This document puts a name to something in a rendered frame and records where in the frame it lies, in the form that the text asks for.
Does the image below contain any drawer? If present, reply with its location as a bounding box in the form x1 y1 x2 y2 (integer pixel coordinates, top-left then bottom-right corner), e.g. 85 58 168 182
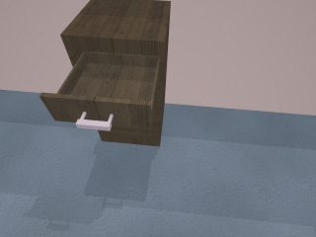
39 51 160 129

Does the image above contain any cabinet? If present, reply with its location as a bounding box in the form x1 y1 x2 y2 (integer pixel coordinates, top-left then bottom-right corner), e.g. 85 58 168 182
60 0 171 147

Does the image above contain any handle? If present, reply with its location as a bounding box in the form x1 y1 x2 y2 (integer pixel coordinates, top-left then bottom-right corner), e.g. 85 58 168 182
75 112 114 131

